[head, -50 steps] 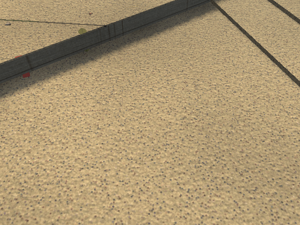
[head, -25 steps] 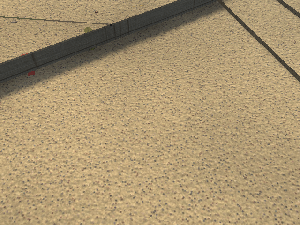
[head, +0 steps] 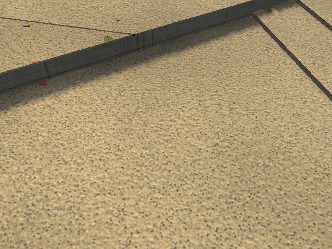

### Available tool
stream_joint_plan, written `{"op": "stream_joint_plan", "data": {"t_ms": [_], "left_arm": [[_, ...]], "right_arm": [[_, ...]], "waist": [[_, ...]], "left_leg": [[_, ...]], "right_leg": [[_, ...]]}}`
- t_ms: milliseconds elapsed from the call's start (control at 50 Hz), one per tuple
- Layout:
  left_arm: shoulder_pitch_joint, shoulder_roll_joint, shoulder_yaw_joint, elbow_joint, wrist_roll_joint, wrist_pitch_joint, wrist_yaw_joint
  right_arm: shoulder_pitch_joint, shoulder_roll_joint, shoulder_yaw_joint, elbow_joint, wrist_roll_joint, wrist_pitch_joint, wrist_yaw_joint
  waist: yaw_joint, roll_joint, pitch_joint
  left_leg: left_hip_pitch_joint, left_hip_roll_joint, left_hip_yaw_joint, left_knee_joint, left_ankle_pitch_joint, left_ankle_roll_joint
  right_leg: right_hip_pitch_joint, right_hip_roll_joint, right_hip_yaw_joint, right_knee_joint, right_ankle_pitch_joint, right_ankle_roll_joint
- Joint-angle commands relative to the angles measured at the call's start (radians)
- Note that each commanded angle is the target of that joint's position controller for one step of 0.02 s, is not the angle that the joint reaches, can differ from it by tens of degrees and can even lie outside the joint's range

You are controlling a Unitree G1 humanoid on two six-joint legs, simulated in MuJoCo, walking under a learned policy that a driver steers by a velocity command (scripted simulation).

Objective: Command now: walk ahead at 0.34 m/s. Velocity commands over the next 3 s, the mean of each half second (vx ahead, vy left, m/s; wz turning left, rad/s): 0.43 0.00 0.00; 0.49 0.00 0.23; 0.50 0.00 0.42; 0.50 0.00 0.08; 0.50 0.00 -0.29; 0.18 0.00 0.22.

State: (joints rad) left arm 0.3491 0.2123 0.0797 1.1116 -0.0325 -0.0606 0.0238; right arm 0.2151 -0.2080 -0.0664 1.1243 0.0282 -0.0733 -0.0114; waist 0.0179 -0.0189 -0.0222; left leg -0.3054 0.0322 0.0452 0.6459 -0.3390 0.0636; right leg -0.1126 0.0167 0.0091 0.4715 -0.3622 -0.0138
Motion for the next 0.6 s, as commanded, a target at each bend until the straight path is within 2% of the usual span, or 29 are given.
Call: {"op": "stream_joint_plan", "data": {"t_ms": [20,40,60,80,100,120,140,180,200,260,300,360,400,440,460,480,500,520,540,560,580,600], "left_arm": [[-0.107,0.135,0.017,-0.071,-0.005,-0.013,-0.009],[-0.13,0.058,0.001,-0.088,-0.009,-0.024,-0.011],[-0.164,0.016,-0.012,-0.137,-0.014,-0.041,-0.013],[-0.205,0.067,-0.004,-0.156,-0.028,-0.054,-0.016],[-0.208,0.083,-0.002,-0.161,-0.035,-0.06,-0.021],[-0.196,0.081,-0.001,-0.149,-0.023,-0.06,-0.021],[-0.199,0.099,0.009,-0.142,-0.013,-0.058,-0.02],[-0.219,0.102,0.021,-0.146,-0.006,-0.049,-0.027],[-0.243,0.084,0.018,-0.152,-0.006,-0.044,-0.029],[-0.378,0.061,0.01,-0.203,-0.001,-0.045,-0.037],[-0.462,0.042,-0.003,-0.231,0.006,-0.049,-0.053],[-0.545,0.04,-0.016,-0.273,0.0,-0.053,-0.076],[-0.581,0.052,-0.021,-0.302,-0.005,-0.057,-0.086],[-0.599,0.072,-0.022,-0.324,-0.003,-0.063,-0.092],[-0.572,0.09,-0.018,-0.323,-0.002,-0.066,-0.091],[-0.498,0.122,-0.005,-0.303,-0.004,-0.066,-0.087],[-0.343,0.162,0.015,-0.253,-0.006,-0.067,-0.082],[-0.157,0.18,0.032,-0.184,0.004,-0.062,-0.071],[0.019,0.206,0.036,-0.129,0.041,-0.06,-0.063],[-0.002,0.179,-0.001,-0.137,0.071,-0.06,-0.068],[-0.006,0.166,0.007,-0.135,0.06,-0.052,-0.068],[-0.067,0.157,0.008,-0.145,0.041,-0.055,-0.068]], "right_arm": [[0.175,-0.04,-0.018,0.04,0.002,-0.017,0.011],[0.312,-0.125,-0.042,0.071,-0.009,-0.022,0.008],[0.39,-0.221,-0.059,0.076,-0.016,-0.032,0.016],[0.334,-0.144,-0.03,0.064,-0.023,-0.048,0.021],[0.251,-0.111,-0.015,0.03,-0.023,-0.058,0.026],[0.189,-0.111,-0.01,0.0,-0.021,-0.063,0.032],[0.154,-0.098,-0.001,-0.017,-0.016,-0.062,0.034],[0.186,-0.065,0.014,-0.009,-0.03,-0.057,0.026],[0.206,-0.085,0.012,-0.003,-0.035,-0.055,0.018],[0.234,-0.097,0.014,-0.008,-0.035,-0.048,-0.006],[0.248,-0.107,0.012,-0.013,-0.031,-0.047,-0.018],[0.292,-0.108,0.007,0.0,-0.022,-0.046,-0.022],[0.306,-0.106,-0.001,0.008,-0.016,-0.044,-0.02],[0.31,-0.121,-0.013,0.01,-0.012,-0.037,-0.019],[0.301,-0.14,-0.021,0.008,-0.015,-0.034,-0.018],[0.275,-0.157,-0.028,0.001,-0.025,-0.032,-0.014],[0.229,-0.155,-0.029,-0.011,-0.035,-0.033,-0.008],[0.165,-0.132,-0.021,-0.028,-0.03,-0.041,0.003],[0.101,-0.093,-0.01,-0.072,-0.029,-0.061,0.016],[0.302,0.005,0.02,-0.056,-0.022,-0.077,0.026],[0.31,-0.05,0.01,-0.052,0.024,-0.081,0.023],[0.234,-0.091,0.0,-0.087,0.043,-0.077,0.015]], "waist": [[-0.118,-0.045,0.07],[-0.173,0.152,0.029],[-0.183,0.365,0.032],[-0.138,0.212,0.09],[-0.1,0.134,0.126],[-0.076,0.094,0.122],[-0.056,0.063,0.123],[-0.049,0.096,0.097],[-0.053,0.111,0.107],[-0.068,0.094,0.141],[-0.087,0.099,0.152],[-0.102,0.086,0.172],[-0.101,0.079,0.18],[-0.091,0.07,0.171],[-0.071,0.083,0.147],[-0.031,0.1,0.096],[0.047,0.111,0.017],[0.136,0.081,-0.059],[0.197,-0.102,-0.166],[0.055,-0.249,-0.273],[0.082,-0.193,-0.295],[0.051,-0.097,-0.192]], "left_leg": [[0.275,-0.057,0.059,-0.144,0.119,-0.017],[0.403,0.069,-0.148,-0.256,0.006,0.048],[0.469,0.286,-0.575,-0.439,-0.108,0.176],[0.418,0.355,-0.687,-0.476,-0.187,0.194],[0.381,0.332,-0.598,-0.477,-0.15,0.163],[0.361,0.293,-0.501,-0.479,-0.071,0.141],[0.339,0.259,-0.406,-0.489,0.025,0.119],[0.323,0.2,-0.287,-0.505,0.15,0.081],[0.304,0.191,-0.255,-0.517,0.187,0.088],[0.265,0.153,-0.182,-0.542,0.266,0.081],[0.218,0.133,-0.134,-0.549,0.29,0.073],[0.235,0.151,-0.113,-0.557,0.299,0.073],[0.299,0.164,-0.098,-0.53,0.33,0.068],[0.385,0.184,-0.094,-0.48,0.437,0.065],[0.411,0.194,-0.098,-0.434,0.55,0.062],[0.412,0.203,-0.103,-0.342,0.7,0.062],[0.395,0.196,-0.102,-0.172,0.838,0.061],[0.299,0.123,-0.073,0.07,0.856,0.055],[0.009,-0.022,0.005,0.502,0.39,0.009],[-0.298,-0.062,-0.153,0.716,-0.272,0.018],[-0.382,-0.058,-0.228,0.754,-0.257,0.004],[-0.431,0.008,-0.183,0.715,-0.192,-0.01]], "right_leg": [[-0.3,-0.142,0.144,-0.042,0.025,-0.149],[-0.415,-0.041,0.019,0.235,0.093,-0.073],[-0.611,0.039,-0.033,0.518,-0.073,-0.033],[-0.71,-0.017,0.058,0.675,-0.107,-0.061],[-0.738,-0.06,0.071,0.708,-0.019,-0.086],[-0.727,-0.086,0.056,0.686,0.058,-0.091],[-0.7,-0.11,0.052,0.602,0.127,-0.088],[-0.626,-0.12,0.029,0.511,0.217,-0.075],[-0.616,-0.111,0.009,0.466,0.257,-0.062],[-0.592,-0.081,-0.026,0.241,0.397,-0.044],[-0.52,-0.056,-0.049,0.102,0.509,-0.042],[-0.479,-0.05,-0.043,0.002,0.578,-0.052],[-0.483,-0.057,-0.024,-0.058,0.576,-0.067],[-0.484,-0.052,-0.021,-0.096,0.532,-0.086],[-0.435,-0.044,-0.02,-0.098,0.505,-0.096],[-0.336,-0.035,-0.019,-0.061,0.488,-0.111],[-0.197,-0.042,0.007,-0.033,0.507,-0.142],[0.004,-0.042,-0.009,-0.1,0.572,-0.168],[0.319,-0.177,0.086,-0.022,0.859,-0.241],[0.6,-0.344,0.301,0.127,1.207,-0.327],[0.573,-0.379,0.374,0.025,0.993,-0.386],[0.443,-0.351,0.358,-0.07,0.664,-0.359]]}}
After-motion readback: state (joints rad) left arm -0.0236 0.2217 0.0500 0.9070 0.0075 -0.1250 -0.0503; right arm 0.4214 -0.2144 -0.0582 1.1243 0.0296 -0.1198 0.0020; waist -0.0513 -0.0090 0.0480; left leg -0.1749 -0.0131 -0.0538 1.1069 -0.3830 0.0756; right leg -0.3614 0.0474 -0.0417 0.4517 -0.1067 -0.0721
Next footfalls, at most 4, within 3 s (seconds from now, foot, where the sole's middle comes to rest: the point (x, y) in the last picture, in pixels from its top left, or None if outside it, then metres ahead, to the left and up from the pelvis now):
0.52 right None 0.42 -0.09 -0.81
1.04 left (133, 214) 0.73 0.16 -0.84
1.54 right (151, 151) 1.09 0.10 -0.84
2.04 left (93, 128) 1.24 0.43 -0.84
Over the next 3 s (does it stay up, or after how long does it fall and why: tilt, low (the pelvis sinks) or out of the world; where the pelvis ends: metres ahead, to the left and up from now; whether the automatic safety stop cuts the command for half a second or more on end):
stays up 1.48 0.35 -0.07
